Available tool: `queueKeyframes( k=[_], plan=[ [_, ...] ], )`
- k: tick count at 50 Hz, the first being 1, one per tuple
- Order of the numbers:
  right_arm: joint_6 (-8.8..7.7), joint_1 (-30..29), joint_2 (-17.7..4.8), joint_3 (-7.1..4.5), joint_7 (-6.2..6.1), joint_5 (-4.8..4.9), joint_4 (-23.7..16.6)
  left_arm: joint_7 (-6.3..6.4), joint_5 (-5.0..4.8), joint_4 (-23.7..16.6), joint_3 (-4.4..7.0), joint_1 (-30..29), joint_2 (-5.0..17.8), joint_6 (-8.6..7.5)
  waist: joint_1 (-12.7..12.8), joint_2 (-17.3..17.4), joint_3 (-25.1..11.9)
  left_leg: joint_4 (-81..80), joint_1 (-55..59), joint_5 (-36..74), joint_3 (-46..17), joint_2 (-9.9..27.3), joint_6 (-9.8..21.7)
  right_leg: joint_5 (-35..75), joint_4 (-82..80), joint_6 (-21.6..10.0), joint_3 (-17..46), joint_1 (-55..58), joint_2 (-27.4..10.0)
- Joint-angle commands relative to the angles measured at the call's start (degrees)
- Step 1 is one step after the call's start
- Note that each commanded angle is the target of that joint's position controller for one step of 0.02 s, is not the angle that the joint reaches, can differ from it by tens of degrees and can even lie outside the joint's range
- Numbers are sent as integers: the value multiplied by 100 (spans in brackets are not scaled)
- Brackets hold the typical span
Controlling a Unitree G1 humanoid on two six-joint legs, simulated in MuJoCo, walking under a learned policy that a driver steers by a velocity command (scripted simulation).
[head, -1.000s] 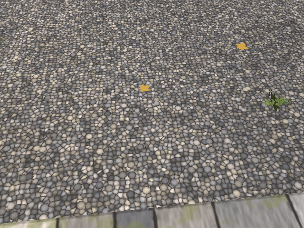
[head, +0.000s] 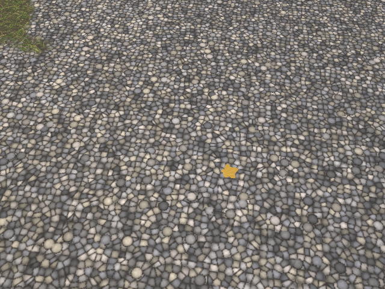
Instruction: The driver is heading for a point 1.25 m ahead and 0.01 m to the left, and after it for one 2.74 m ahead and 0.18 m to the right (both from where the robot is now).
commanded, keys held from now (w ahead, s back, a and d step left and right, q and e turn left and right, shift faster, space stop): w+q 0.38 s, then w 0.24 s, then w+e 0.38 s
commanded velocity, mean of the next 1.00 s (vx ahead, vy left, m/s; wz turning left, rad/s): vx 0.50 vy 0.00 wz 0.23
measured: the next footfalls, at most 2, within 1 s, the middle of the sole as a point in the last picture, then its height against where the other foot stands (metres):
right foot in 0.40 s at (234, 286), level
left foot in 0.86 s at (140, 239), level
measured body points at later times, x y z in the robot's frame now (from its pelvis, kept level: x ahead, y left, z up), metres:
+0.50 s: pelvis +0.30 -0.03 +0.01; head +0.32 -0.02 +0.46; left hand +0.41 +0.27 -0.07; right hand +0.45 -0.28 -0.10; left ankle +0.14 +0.06 -0.63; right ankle +0.39 -0.12 -0.72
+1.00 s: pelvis +0.53 +0.09 +0.02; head +0.55 +0.11 +0.47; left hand +0.53 +0.38 -0.11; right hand +0.75 -0.13 -0.06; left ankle +0.54 +0.20 -0.72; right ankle +0.50 -0.07 -0.63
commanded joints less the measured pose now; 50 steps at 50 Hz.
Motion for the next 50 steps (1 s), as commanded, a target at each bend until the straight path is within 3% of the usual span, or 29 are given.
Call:
queueKeyframes(
  k=[1,3,5,8,11,13,16,18,19,20,21,22,23,24,25,26,29,32,35,39,41,42,43,44,45,46,48,49,50],
  plan=[
    [-134,791,-779,-233,-60,-1,-203,28,77,-791,93,-531,717,-382,-359,-31,-1027,-2055,3136,312,-3151,1673,1205,638,444,-182,695,-2992,-263],
    [-144,430,-612,-167,-107,-111,-390,23,186,-767,165,-320,790,-247,-22,142,-848,-2279,2180,1091,-2633,1413,1155,936,-26,-104,730,-2284,-413],
    [-166,481,-701,-189,-164,-77,-363,20,238,-787,132,-324,635,-127,42,106,-714,-2399,1715,1633,-2266,1310,1168,1098,-525,50,588,-2160,-402],
    [-148,720,-870,-233,-280,-37,-268,19,270,-979,37,-918,423,-67,-123,167,-487,-2423,1353,1770,-1777,1000,968,2124,-1683,247,450,-2178,-236],
    [-81,949,-881,-236,-330,0,-201,-53,215,-1109,-35,-1556,297,-112,-406,392,-431,-2267,1197,1202,-1594,738,673,3198,-3014,273,365,-1729,90],
    [-45,1175,-911,-245,-339,18,-130,-114,143,-1199,-24,-1866,363,-154,-545,465,-413,-2141,1313,881,-1839,840,620,3375,-3424,255,392,-1550,230],
    [13,1320,-843,-232,-362,33,-88,-191,111,-1253,60,-1922,579,-226,-503,576,-440,-1637,1891,650,-2396,1061,527,2929,-3852,87,573,-1492,296],
    [46,1206,-838,-243,-371,19,-127,-196,94,-1186,139,-1552,694,-280,-260,776,-502,-1262,2044,882,-2651,1113,407,2462,-4010,-108,532,-1044,316],
    [48,1103,-719,-202,-362,7,-181,-166,121,-1061,219,-1030,803,-310,35,769,-745,-791,1941,1251,-2544,895,257,2540,-4233,-273,439,-276,315],
    [21,1051,-408,-82,-334,-60,-273,-130,235,-971,297,-242,1041,-339,405,492,-1454,437,1514,1101,-2173,624,49,2502,-4039,-625,956,1042,-343],
    [-29,1764,-71,23,-353,26,-354,-116,354,-809,415,523,1507,-293,298,-891,-2358,2449,-333,-449,-1386,-174,-416,1557,-4215,-1502,3186,3184,-1609],
    [-69,2022,-293,44,-354,93,-316,-184,205,-651,383,742,1278,-244,272,-1798,-2407,3461,-1431,-2194,-1332,-118,-529,244,-4882,-1792,4900,3471,-2103],
    [-56,1603,-726,-64,-343,120,-270,-168,123,-699,258,483,831,-209,381,-1068,-1578,3908,-1816,-1770,-1426,176,-562,-395,-5034,-1592,4347,2854,-1911],
    [-41,1063,-790,-71,-339,49,-374,-150,152,-733,190,187,662,-150,380,-558,-1000,3900,-1768,-1353,-1168,370,-567,35,-5077,-1410,3497,2088,-1656],
    [-64,705,-719,-68,-328,-45,-494,-150,206,-706,147,-36,583,-117,276,-333,-591,3598,-1662,-1065,-1087,510,-543,696,-5201,-1377,2945,1369,-1436],
    [-70,623,-631,-77,-302,-67,-524,-144,239,-679,95,-162,466,-123,124,-384,-427,3279,-1428,-864,-1084,678,-517,1258,-5328,-1336,2508,938,-1234],
    [-47,743,-320,6,-242,-44,-484,-145,166,-527,84,-169,475,-169,-71,-612,-430,2519,-1060,-707,-809,841,-561,2186,-5615,-1416,1787,526,-1008],
    [-108,231,-139,126,-211,-128,-628,-122,98,-391,151,-47,766,-150,43,-433,-379,1382,-974,-19,-585,943,-650,2784,-5788,-1484,1334,444,-959],
    [-207,-348,-72,181,-152,-98,-727,-105,21,-264,176,172,925,-55,235,-421,-309,176,-404,810,-391,714,-739,2902,-5742,-1349,996,263,-739],
    [-298,-771,-289,105,-75,-22,-867,-85,-41,-97,199,568,1041,58,299,-520,-284,-623,51,949,-433,502,-708,2680,-5427,-1197,1304,570,-949],
    [-338,-457,-445,17,-76,-14,-798,-55,-42,-69,203,535,1071,117,5,-562,-410,-1015,746,848,-396,440,-563,2736,-5039,-1020,1388,582,-964],
    [-340,38,-614,-85,-117,-46,-648,-46,-15,-70,165,548,977,124,-252,-520,-680,-1144,1573,746,-325,377,-436,3177,-4504,-882,1257,423,-749],
    [-343,818,-896,-203,-182,-133,-525,-54,51,-140,67,482,711,101,-653,-342,-1233,-1037,2810,763,-742,895,-185,2936,-3329,-659,994,-139,-415],
    [-284,1587,-1424,-328,-252,-284,-468,-45,127,-345,-105,786,155,27,-787,892,-2166,-1023,4841,476,-2565,2361,441,1115,-1231,-249,410,-1959,268],
    [-228,1808,-1279,-295,-221,-249,-348,-26,-13,-387,-103,993,271,-32,-751,1686,-2515,-1702,4925,-535,-4185,2865,897,-609,-34,-176,712,-2877,389],
    [-225,1547,-899,-180,-206,-163,-326,-21,-110,-381,47,708,761,-13,-731,1091,-1718,-1879,4306,-1056,-3661,2644,734,-254,484,-187,899,-3274,89],
    [-241,867,-467,-37,-178,-144,-317,-22,-35,-467,76,239,728,74,-448,696,-832,-2220,3026,-583,-2387,2174,499,589,306,-178,707,-3145,-258],
    [-273,612,-319,-1,-166,-174,-296,-28,1,-467,101,225,663,146,-274,766,-593,-2427,2541,-188,-1942,1996,439,866,93,-158,746,-2913,-396],
    [-306,454,-310,-14,-166,-198,-263,-45,-11,-461,89,293,546,217,-139,814,-479,-2612,2181,102,-1604,1917,410,1057,4,-125,743,-2644,-463]
  ],
)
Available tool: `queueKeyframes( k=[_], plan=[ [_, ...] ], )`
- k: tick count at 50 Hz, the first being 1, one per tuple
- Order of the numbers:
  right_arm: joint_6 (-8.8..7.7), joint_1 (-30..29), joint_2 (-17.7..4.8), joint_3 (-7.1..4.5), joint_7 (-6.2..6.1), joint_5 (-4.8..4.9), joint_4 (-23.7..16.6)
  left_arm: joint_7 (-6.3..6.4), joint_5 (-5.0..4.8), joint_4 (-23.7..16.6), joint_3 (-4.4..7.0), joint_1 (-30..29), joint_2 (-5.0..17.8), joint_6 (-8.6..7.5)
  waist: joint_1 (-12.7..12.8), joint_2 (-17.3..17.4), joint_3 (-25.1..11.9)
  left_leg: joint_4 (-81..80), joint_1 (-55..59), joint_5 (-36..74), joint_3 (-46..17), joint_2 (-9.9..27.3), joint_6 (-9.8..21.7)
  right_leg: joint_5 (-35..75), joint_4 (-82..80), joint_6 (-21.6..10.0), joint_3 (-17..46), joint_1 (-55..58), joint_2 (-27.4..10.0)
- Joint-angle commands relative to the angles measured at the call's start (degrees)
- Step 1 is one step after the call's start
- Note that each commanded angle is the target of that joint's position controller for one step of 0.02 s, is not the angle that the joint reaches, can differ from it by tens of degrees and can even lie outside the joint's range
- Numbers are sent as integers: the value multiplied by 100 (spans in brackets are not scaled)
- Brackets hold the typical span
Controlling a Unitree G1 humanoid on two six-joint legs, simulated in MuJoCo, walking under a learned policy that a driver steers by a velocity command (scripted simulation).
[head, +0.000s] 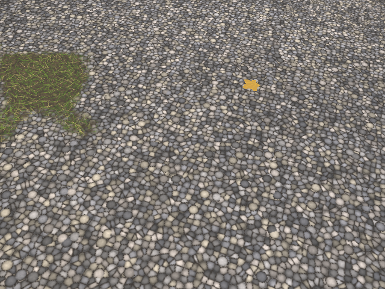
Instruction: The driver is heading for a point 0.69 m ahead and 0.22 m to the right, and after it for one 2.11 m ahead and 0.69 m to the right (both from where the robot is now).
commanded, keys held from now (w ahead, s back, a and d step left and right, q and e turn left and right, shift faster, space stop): w+e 0.84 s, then w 0.02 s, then no key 0.14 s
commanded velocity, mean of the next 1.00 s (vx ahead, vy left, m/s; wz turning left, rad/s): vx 0.48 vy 0.00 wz -0.53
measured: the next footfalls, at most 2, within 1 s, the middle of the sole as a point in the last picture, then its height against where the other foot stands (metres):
right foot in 0.36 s outside the picture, level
left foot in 0.84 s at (220, 241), level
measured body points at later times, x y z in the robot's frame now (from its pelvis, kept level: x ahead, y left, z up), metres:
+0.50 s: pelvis +0.26 -0.08 -0.01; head +0.30 -0.11 +0.44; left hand +0.48 +0.14 -0.10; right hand +0.28 -0.39 -0.12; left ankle +0.21 +0.10 -0.64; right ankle +0.29 -0.17 -0.74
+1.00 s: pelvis +0.53 -0.13 +0.00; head +0.56 -0.13 +0.45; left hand +0.77 +0.06 -0.12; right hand +0.51 -0.43 -0.09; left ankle +0.63 -0.06 -0.74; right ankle +0.40 -0.20 -0.65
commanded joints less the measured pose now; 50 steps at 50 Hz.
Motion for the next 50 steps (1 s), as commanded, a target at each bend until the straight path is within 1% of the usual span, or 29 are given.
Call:
queueKeyframes(
  k=[1,5,9,14,16,17,18,19,20,21,22,23,24,25,27,30,33,36,38,40,41,42,43,44,45,46,47,48,50],
  plan=[
    [-123,161,-583,-208,-13,-27,-86,-12,8,-511,112,-107,286,57,-121,984,-63,-1750,1025,417,-1395,1532,965,585,140,62,286,-1300,-518],
    [-187,234,-786,-308,-86,-41,135,-47,61,-722,80,-511,147,125,-105,604,87,-1926,1082,1325,-511,1525,1001,1454,-669,168,324,-1522,-534],
    [-123,418,-1027,-375,-148,11,298,-206,69,-957,-5,-1259,23,80,-371,491,276,-1955,1215,1404,200,1443,835,2372,-2013,50,-58,-1231,-422],
    [43,723,-1301,-479,-155,165,513,-348,63,-1334,25,-1857,172,102,-477,502,437,-1523,2047,2096,565,1688,629,1725,-2765,-308,-440,-1195,-241],
    [125,688,-1491,-530,-184,211,514,-353,83,-1359,138,-1538,376,135,-203,702,78,-649,2232,4066,771,1651,497,1114,-2815,-549,-803,-460,159],
    [178,625,-1520,-532,-198,237,503,-330,71,-1211,267,-866,576,152,209,678,-306,325,2101,4762,936,1512,383,1121,-3031,-718,-969,446,450],
    [182,685,-1371,-464,-221,214,479,-246,51,-946,471,108,939,188,676,514,-824,1684,1349,4400,1064,1274,167,1421,-3266,-940,-847,2007,642],
    [131,945,-795,-277,-213,-30,275,-115,13,-845,627,593,1558,240,565,-711,-1259,3753,-681,832,1074,748,-173,1421,-3419,-1510,1298,3794,-633],
    [-74,1068,-511,-114,-154,-22,12,-163,31,-1095,580,359,1778,131,215,-1300,-2193,5208,-2270,-2391,-241,-293,-357,269,-4503,-2530,4523,4853,-1696],
    [-219,359,-1082,-246,-84,204,-83,-215,54,-1098,431,359,1230,45,593,-454,-1916,5382,-2894,-2009,-890,37,-248,85,-4871,-2186,4158,4728,-1617],
    [-300,90,-1078,-226,-59,287,-182,-211,71,-1042,364,200,1017,-17,488,-357,-1173,5048,-3050,-1520,-791,250,-122,387,-4860,-1969,3329,4020,-1415],
    [-328,88,-997,-211,-111,162,-111,-196,68,-1072,314,-179,867,-37,204,135,-753,4534,-2746,-1108,-789,499,-106,940,-4836,-1762,2703,3162,-1150],
    [-296,142,-1060,-257,-146,35,-61,-174,106,-1144,252,-494,679,-42,-13,82,-536,4083,-2332,-861,-804,643,-138,1575,-4893,-1664,2248,2494,-958],
    [-225,245,-1069,-277,-131,7,-41,-148,169,-1233,221,-661,619,-43,-171,-49,-474,3922,-1987,-692,-826,701,-176,1915,-5019,-1658,2062,2061,-842],
    [-111,300,-927,-252,-129,-41,-19,-96,160,-1210,235,-694,659,-75,-259,-24,-421,3518,-1765,-528,-718,658,-332,2487,-5160,-1731,1776,1611,-739],
    [-50,-221,-705,-163,-136,-67,-162,19,114,-1081,279,-480,805,-74,-127,-4,-192,2432,-1796,349,-628,507,-536,2591,-5218,-1605,1340,1257,-493],
    [-92,-872,-558,-83,-71,-19,-291,77,72,-972,291,-263,834,-23,142,-175,-79,1097,-1395,1390,-602,228,-568,1968,-5136,-1338,1174,1084,-258],
    [-158,-1262,-668,-101,12,75,-408,93,31,-834,312,23,873,17,292,-241,-20,491,-1110,1606,-683,56,-516,1553,-4936,-1261,1513,1235,-391],
    [-202,-1255,-822,-162,55,91,-431,107,22,-787,304,95,812,48,242,-312,-37,203,-989,1326,-805,21,-408,1383,-4615,-1186,1866,1559,-511],
    [-249,-976,-941,-233,62,109,-386,116,42,-792,317,20,805,81,58,-501,-75,85,-618,806,-785,0,-237,1480,-4266,-1080,2149,1718,-573],
    [-273,-566,-995,-289,41,99,-275,112,48,-815,287,-51,701,99,-171,-524,-200,-132,-60,771,-679,-24,-107,1599,-3955,-965,2129,1661,-429],
    [-303,24,-1170,-374,0,24,-185,94,78,-861,194,-54,442,88,-458,-376,-666,-137,990,686,-894,307,130,1670,-3094,-769,1875,1396,-123],
    [-294,887,-1479,-438,-42,-38,-100,94,207,-938,53,131,64,75,-690,471,-1514,-95,2420,387,-1965,1342,462,436,-1412,-519,1235,688,317],
    [-221,1119,-1870,-530,24,-113,123,108,-22,-1107,17,866,-23,19,-238,2506,-1777,-836,3547,-621,-4798,2366,1391,-1375,235,-172,728,-1250,908],
    [-209,839,-1242,-395,52,7,-20,146,-40,-877,128,755,587,29,-362,1558,-1249,-991,3179,-845,-4761,2272,1303,-1112,847,-33,990,-1703,539],
    [-175,552,-915,-295,32,0,-78,151,23,-916,198,178,807,66,-458,990,-704,-860,2545,226,-3642,2041,1124,-675,957,45,891,-1655,419],
    [-144,295,-787,-226,45,-61,-113,176,99,-949,198,-104,744,104,-363,558,-513,-773,1950,1631,-2856,1802,1064,-464,881,122,734,-1358,296],
    [-120,132,-686,-190,53,-58,-59,176,167,-1020,218,-284,695,124,-260,509,-342,-725,1521,2778,-2312,1624,1085,-395,608,167,694,-1214,191],
    [-142,39,-572,-129,58,-81,84,143,135,-995,161,-186,383,190,-52,797,-375,-824,1064,3759,-1568,1307,1014,-299,-90,205,505,-678,63]
  ],
)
